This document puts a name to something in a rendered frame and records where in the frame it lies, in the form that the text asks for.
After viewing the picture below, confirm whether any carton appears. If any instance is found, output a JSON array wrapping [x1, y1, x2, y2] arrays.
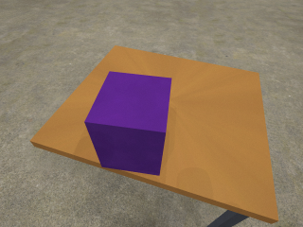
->
[[84, 71, 172, 176]]

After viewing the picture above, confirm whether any table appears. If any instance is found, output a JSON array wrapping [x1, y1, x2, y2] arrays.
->
[[30, 45, 279, 227]]

